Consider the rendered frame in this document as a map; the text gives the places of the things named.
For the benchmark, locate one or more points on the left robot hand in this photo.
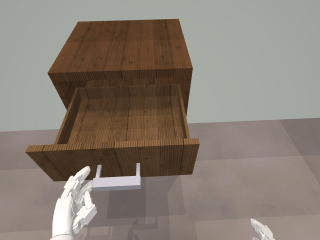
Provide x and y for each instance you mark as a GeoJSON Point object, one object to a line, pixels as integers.
{"type": "Point", "coordinates": [70, 214]}

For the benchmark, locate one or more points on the right robot hand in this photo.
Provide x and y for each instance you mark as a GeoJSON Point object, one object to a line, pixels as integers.
{"type": "Point", "coordinates": [263, 231]}

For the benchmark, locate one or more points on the handle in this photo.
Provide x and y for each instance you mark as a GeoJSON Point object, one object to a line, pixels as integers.
{"type": "Point", "coordinates": [116, 183]}

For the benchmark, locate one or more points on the drawer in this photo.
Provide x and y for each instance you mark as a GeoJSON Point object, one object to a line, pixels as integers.
{"type": "Point", "coordinates": [117, 127]}

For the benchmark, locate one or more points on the cabinet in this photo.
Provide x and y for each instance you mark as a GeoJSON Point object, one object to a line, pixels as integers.
{"type": "Point", "coordinates": [123, 53]}

